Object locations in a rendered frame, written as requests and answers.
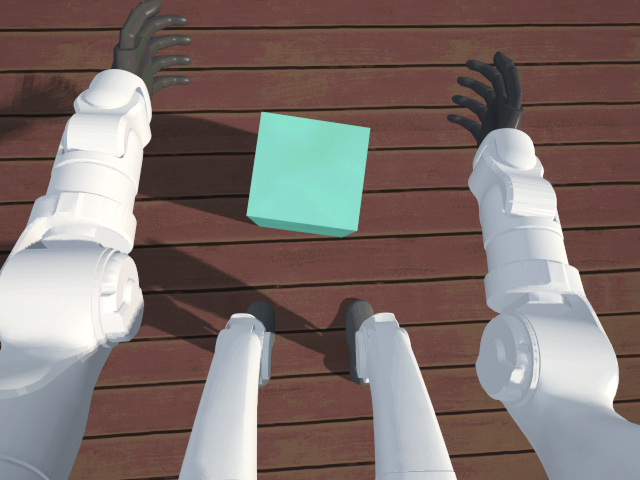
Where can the carton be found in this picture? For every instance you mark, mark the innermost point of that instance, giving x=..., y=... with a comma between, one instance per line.
x=308, y=175

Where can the robot shin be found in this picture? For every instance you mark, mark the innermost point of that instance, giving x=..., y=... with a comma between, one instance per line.
x=240, y=318
x=383, y=318

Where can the robot right hand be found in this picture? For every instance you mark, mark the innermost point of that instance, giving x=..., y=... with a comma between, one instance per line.
x=504, y=99

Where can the robot right forearm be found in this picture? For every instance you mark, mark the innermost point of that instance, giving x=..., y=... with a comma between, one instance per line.
x=528, y=270

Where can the robot left shin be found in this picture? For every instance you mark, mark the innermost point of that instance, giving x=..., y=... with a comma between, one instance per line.
x=240, y=318

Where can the robot left forearm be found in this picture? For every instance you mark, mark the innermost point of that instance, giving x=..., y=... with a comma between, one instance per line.
x=95, y=177

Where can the robot left upper arm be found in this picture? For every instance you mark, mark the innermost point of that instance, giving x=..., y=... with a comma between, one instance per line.
x=62, y=310

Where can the robot left hand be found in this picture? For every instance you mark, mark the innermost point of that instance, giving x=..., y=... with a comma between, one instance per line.
x=136, y=46

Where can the robot right shin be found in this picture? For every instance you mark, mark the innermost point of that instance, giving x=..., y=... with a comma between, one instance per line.
x=383, y=318

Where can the robot right upper arm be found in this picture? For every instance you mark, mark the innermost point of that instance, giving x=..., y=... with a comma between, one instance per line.
x=557, y=378

